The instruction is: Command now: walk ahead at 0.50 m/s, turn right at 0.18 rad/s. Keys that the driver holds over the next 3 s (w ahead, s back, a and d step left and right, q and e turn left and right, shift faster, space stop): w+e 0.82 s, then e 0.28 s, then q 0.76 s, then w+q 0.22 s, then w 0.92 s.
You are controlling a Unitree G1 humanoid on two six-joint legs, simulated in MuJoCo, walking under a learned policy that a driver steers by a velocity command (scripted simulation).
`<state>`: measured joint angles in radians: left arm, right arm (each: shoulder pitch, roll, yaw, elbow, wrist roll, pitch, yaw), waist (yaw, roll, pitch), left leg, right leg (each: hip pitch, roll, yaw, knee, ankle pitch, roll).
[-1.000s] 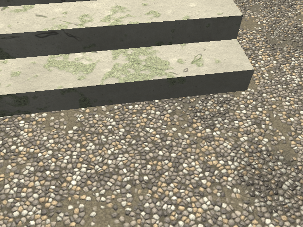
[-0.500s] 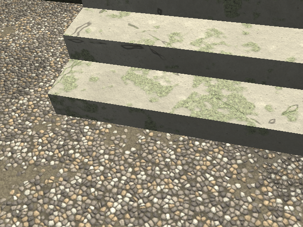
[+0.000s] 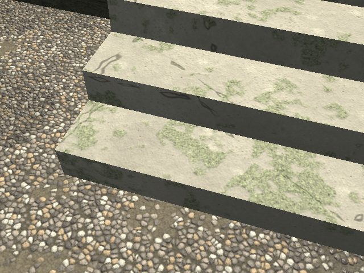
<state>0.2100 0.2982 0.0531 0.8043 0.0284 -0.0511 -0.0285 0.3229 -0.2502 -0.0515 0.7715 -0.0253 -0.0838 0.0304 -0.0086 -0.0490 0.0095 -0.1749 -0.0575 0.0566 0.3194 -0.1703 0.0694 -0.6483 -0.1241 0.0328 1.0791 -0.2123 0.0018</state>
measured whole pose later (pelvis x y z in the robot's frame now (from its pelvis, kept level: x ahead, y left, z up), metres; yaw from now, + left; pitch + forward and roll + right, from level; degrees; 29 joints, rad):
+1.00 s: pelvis +0.47 -0.10 +0.00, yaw -34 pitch +1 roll +0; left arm 0.18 0.29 0.07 0.76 0.04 0.01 -0.02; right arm 0.27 -0.23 -0.03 0.79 -0.03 -0.08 -0.03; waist -0.01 -0.06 0.05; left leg -0.22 0.02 0.12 0.39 -0.18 0.04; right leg -0.61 0.03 0.02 1.26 -0.34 0.02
